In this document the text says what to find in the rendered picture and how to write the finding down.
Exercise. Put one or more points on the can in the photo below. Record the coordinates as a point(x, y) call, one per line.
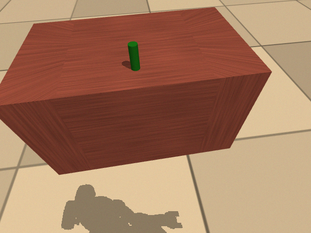
point(134, 55)

